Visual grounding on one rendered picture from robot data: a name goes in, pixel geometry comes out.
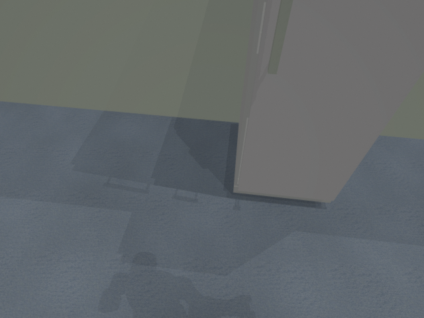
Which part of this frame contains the handle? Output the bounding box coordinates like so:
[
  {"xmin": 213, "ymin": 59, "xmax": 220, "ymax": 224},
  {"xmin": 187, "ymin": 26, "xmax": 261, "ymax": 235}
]
[{"xmin": 268, "ymin": 0, "xmax": 293, "ymax": 74}]

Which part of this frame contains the fridge door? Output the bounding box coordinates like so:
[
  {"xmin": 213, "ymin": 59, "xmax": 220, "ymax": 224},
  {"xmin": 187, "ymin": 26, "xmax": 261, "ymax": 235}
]
[{"xmin": 238, "ymin": 0, "xmax": 424, "ymax": 201}]

